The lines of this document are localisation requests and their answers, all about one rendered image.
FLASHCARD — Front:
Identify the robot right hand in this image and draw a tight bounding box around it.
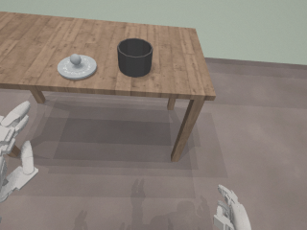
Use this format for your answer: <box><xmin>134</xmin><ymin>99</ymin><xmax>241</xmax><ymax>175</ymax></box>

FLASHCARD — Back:
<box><xmin>214</xmin><ymin>185</ymin><xmax>251</xmax><ymax>230</ymax></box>

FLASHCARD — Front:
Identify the lid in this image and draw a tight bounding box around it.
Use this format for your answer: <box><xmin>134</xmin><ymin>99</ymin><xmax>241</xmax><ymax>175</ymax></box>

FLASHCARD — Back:
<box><xmin>58</xmin><ymin>55</ymin><xmax>97</xmax><ymax>80</ymax></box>

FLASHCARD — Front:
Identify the robot left hand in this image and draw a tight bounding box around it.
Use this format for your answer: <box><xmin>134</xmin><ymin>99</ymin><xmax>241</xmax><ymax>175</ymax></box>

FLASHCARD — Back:
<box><xmin>0</xmin><ymin>101</ymin><xmax>38</xmax><ymax>203</ymax></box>

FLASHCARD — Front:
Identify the knob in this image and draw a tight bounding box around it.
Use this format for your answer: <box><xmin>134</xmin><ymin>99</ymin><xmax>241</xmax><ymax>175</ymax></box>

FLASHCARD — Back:
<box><xmin>69</xmin><ymin>54</ymin><xmax>82</xmax><ymax>65</ymax></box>

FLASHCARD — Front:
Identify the table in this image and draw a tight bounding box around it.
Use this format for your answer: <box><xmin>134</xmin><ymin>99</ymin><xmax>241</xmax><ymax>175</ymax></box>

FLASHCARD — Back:
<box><xmin>0</xmin><ymin>11</ymin><xmax>216</xmax><ymax>162</ymax></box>

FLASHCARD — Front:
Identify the pot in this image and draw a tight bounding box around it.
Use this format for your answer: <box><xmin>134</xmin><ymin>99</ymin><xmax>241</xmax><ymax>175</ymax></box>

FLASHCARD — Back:
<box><xmin>117</xmin><ymin>37</ymin><xmax>154</xmax><ymax>78</ymax></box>

